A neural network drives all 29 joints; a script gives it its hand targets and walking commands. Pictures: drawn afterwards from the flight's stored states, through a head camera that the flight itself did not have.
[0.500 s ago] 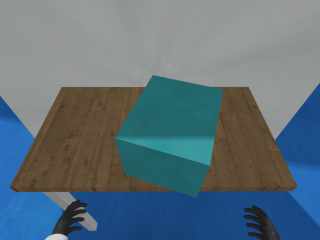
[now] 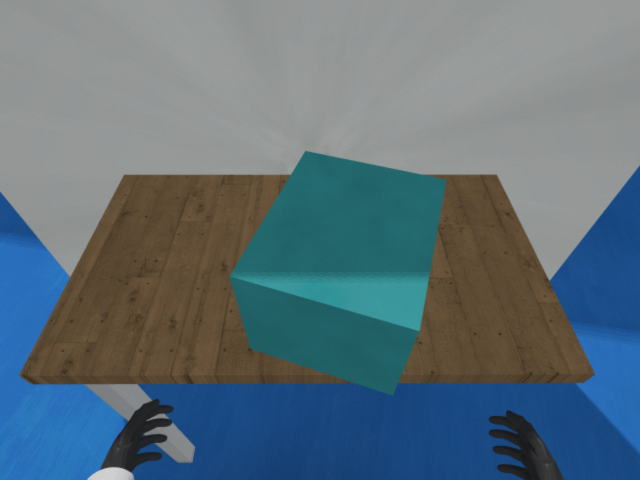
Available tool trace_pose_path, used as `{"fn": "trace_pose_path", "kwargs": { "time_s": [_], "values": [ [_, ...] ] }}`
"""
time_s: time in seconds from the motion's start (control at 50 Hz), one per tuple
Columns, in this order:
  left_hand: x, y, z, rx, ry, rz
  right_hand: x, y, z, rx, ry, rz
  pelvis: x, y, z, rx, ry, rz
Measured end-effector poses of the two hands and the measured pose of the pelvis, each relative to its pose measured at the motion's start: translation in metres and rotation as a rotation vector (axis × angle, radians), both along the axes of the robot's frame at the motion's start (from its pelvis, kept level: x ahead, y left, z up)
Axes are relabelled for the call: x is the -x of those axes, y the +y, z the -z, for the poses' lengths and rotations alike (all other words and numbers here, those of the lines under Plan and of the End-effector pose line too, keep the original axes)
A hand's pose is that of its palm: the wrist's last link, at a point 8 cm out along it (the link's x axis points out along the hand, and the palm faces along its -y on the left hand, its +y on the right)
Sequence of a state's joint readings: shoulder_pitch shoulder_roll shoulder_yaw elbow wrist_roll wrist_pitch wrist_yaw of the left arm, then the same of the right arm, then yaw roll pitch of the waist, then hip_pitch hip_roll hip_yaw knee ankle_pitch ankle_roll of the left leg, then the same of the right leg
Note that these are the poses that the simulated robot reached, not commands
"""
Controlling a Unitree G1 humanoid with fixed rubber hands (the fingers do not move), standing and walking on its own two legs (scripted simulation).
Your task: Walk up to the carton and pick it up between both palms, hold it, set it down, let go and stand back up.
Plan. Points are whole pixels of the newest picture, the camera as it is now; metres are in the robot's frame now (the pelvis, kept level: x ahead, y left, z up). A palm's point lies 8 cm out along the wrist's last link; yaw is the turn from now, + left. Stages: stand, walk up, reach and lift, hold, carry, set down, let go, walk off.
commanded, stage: walk up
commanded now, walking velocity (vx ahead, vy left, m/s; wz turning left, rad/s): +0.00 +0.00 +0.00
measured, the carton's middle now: (346, 265) +0.40 -0.01 +0.03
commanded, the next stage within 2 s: reach and lift in 0.64 s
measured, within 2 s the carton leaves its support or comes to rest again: neither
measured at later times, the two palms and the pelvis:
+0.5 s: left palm (115, 472) +0.15 +0.27 -0.07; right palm out of the picture +0.15 -0.27 -0.07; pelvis +0.00 +0.00 +0.00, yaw +0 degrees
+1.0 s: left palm (107, 461) +0.15 +0.27 -0.04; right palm out of the picture +0.13 -0.26 -0.03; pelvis -0.01 +0.01 +0.02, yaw +0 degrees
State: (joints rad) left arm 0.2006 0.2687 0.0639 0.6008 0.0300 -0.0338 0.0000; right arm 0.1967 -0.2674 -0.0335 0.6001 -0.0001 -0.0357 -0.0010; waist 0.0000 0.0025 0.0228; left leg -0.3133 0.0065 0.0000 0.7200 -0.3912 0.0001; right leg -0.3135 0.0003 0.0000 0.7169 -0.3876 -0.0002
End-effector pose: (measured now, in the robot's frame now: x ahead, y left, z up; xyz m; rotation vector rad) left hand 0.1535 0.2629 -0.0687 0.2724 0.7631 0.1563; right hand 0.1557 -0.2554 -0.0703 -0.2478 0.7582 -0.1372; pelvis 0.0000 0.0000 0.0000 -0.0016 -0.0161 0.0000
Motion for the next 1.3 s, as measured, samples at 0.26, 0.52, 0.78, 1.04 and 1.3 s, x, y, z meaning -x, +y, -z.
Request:
{"fn": "trace_pose_path", "kwargs": {
  "time_s": [0.26, 0.52, 0.78, 1.04, 1.3],
  "values": [
    [0.003, 0.001, 0.0, -0.004, 0.003, 0.001, 0.003, -0.004, -0.001, 0.012, 0.003, -0.003, 0.002, 0.0, 0.0, 0.0, -0.003, 0.0],
    [0.007, 0.006, 0.001, -0.019, 0.022, 0.004, 0.007, -0.014, -0.001, 0.041, 0.023, -0.009, 0.005, 0.0, 0.0, 0.0, -0.007, 0.0],
    [0.006, 0.003, -0.001, -0.009, 0.081, -0.009, 0.0, -0.014, -0.018, 0.049, -0.16, -0.031, 0.005, 0.0, -0.002, 0.0, -0.001, 0.0],
    [0.0, 0.006, -0.032, 0.084, -0.036, -0.012, 0.031, 0.003, -0.04, 0.06, -0.181, 0.014, 0.017, 0.011, -0.02, 0.015, -0.048, 0.0],
    [-0.013, 0.005, -0.064, 0.141, -0.189, 0.032, 0.021, 0.04, -0.076, 0.041, -0.312, 0.053, 0.031, 0.026, -0.022, 0.033, -0.077, 0.0]
  ]
}}
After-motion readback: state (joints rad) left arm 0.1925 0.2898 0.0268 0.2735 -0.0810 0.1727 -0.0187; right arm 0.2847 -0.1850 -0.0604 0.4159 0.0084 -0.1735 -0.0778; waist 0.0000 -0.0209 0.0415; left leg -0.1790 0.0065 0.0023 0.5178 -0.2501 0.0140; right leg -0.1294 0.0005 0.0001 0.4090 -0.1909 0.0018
